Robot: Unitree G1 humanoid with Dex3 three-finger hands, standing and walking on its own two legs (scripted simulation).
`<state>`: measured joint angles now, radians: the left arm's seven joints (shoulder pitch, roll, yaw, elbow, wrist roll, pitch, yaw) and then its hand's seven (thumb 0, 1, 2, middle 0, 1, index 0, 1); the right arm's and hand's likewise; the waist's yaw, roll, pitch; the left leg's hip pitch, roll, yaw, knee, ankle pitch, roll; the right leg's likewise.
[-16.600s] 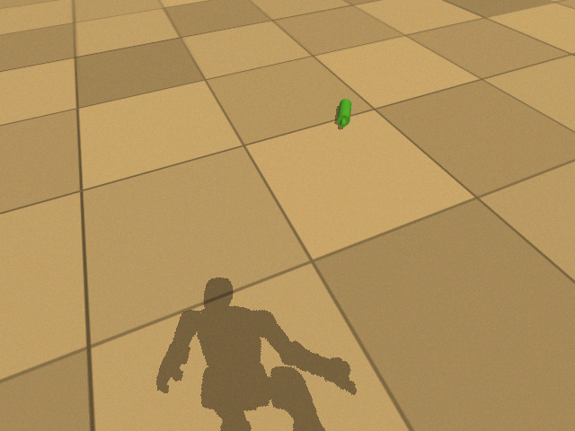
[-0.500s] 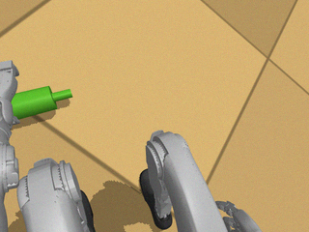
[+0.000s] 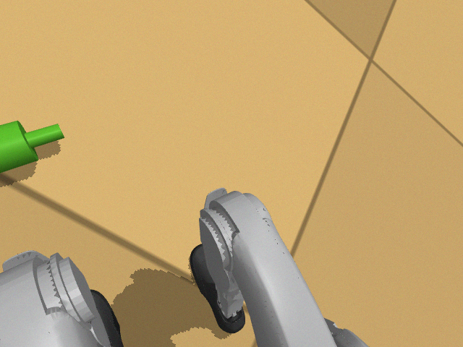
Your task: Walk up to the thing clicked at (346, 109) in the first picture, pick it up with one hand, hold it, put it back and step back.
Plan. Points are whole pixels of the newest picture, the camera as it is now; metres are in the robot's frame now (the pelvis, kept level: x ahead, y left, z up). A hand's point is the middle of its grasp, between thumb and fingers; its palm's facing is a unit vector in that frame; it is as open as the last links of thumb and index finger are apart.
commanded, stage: rest palm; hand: left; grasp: from above
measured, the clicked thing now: out of the picture +0.49 +0.28 -0.27
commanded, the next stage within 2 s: close in 0.28 s
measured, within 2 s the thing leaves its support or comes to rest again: neither
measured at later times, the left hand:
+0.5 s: hand out of the picture +0.46 +0.31 -0.23, palm faces -0.42 -0.16 -0.90, open 13.5 cm
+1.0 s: hand out of the picture +0.46 +0.31 -0.24, palm faces -0.41 -0.16 -0.90, open 12.8 cm
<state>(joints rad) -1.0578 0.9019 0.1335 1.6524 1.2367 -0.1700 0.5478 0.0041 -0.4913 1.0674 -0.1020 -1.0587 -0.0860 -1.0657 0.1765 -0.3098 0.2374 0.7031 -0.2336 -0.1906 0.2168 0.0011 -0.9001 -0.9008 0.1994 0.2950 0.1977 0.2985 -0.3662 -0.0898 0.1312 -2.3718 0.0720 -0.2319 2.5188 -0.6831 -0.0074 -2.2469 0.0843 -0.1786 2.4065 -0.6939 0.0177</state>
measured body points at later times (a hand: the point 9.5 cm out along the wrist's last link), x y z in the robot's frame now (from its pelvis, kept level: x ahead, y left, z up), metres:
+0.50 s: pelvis +0.00 +0.00 +0.00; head +0.27 +0.11 +0.34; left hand +0.48 +0.31 -0.18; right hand +0.04 -0.25 -0.07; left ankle +0.07 +0.14 -0.27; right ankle +0.10 -0.11 -0.27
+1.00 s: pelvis +0.00 +0.01 +0.00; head +0.27 +0.12 +0.34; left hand +0.48 +0.31 -0.19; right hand +0.03 -0.24 -0.06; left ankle +0.07 +0.14 -0.27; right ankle +0.10 -0.11 -0.27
